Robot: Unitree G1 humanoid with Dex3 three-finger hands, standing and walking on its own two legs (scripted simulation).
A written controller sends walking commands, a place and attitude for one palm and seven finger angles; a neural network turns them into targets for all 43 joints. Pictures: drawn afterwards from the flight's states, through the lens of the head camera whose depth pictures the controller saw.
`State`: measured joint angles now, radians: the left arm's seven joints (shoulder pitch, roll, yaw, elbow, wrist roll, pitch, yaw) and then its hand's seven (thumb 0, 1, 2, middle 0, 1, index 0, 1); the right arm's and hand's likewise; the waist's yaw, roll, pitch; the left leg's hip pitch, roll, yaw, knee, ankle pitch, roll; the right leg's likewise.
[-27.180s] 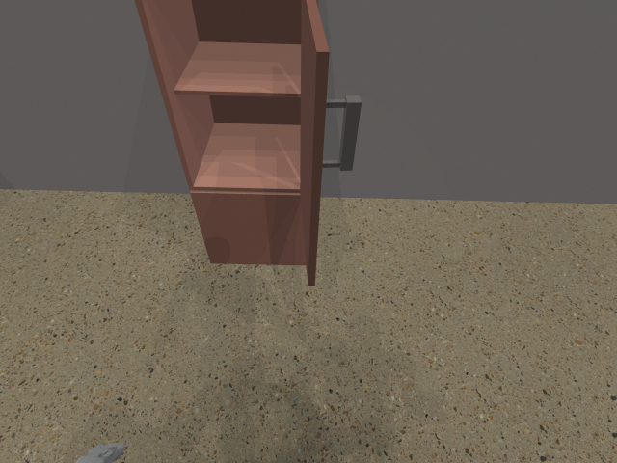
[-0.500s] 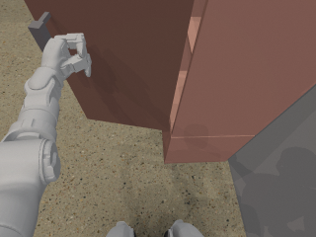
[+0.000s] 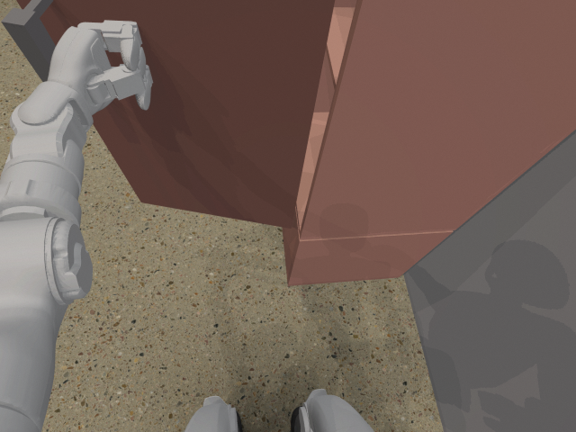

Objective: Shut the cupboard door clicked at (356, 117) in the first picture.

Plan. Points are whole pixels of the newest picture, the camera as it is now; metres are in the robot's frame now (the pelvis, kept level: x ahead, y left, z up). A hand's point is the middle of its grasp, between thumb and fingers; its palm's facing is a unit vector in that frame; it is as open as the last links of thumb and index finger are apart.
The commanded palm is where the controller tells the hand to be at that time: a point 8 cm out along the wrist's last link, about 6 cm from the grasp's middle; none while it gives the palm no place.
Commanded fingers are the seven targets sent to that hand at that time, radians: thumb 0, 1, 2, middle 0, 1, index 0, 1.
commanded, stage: push the door shut along its arc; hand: left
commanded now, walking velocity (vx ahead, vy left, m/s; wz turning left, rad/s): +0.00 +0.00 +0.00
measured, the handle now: (62, 61) +0.58 +0.21 +0.13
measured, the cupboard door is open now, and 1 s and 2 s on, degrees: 75 59 59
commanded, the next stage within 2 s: pull the fist back off the door in 0.36 s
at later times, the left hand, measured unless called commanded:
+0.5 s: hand (162, 55) +0.57 +0.09 +0.14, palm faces -0.35 -0.94 +0.02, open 3.4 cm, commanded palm +0.59 +0.11 +0.13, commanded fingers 0.00 0.90 0.90 -1.30 -1.50 -1.30 -1.50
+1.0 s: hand (176, 53) +0.57 +0.07 +0.14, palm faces +0.09 -1.00 -0.01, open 3.1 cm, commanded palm +0.52 +0.12 +0.13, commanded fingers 0.00 0.90 0.90 -1.30 -1.50 -1.30 -1.50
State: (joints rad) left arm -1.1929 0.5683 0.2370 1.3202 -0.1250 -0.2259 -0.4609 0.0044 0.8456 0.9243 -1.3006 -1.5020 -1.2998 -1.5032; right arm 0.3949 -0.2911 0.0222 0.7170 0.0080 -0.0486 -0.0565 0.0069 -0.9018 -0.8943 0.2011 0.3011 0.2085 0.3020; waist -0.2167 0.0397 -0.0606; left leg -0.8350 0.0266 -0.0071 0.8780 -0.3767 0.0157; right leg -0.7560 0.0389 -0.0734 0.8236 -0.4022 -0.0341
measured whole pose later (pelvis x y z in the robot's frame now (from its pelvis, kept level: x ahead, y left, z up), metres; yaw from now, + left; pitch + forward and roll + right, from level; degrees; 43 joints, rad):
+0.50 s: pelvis -0.01 +0.01 -0.02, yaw +0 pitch +24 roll -4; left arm -1.42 0.59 0.21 1.39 -0.10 -0.17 -0.42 0.03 0.98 1.00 -1.30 -1.50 -1.30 -1.50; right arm 0.41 -0.28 0.03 0.77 -0.02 -0.10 -0.05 0.00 -0.90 -0.89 0.20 0.30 0.21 0.30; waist -0.26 0.06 -0.06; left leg -1.00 0.03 -0.02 0.98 -0.40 0.03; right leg -0.91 0.04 -0.08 0.91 -0.42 -0.03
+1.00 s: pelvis +0.02 +0.00 +0.01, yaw -2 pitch +20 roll -1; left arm -1.08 0.35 0.37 1.22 0.02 -0.33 0.12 0.02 0.90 0.90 -1.30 -1.50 -1.30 -1.50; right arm 0.52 -0.25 -0.01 0.68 -0.06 -0.02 0.07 0.01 -0.90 -0.89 0.20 0.30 0.21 0.30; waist -0.21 0.07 -0.13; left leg -0.78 0.04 0.03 0.83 -0.39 0.01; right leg -0.72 0.06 -0.03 0.79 -0.40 -0.04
